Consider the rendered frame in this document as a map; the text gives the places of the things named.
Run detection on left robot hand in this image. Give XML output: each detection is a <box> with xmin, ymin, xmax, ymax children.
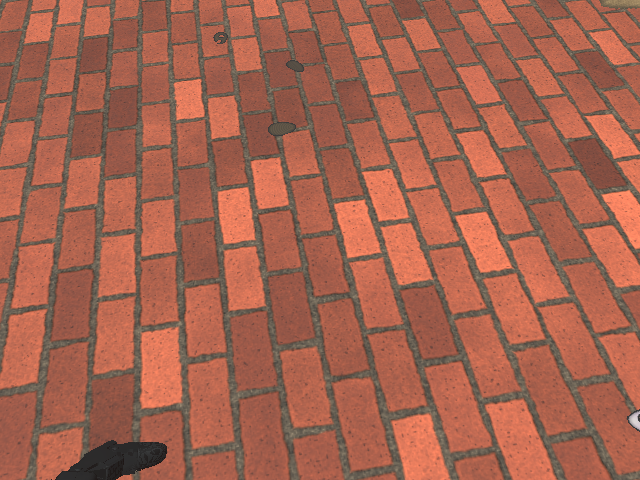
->
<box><xmin>51</xmin><ymin>440</ymin><xmax>167</xmax><ymax>480</ymax></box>

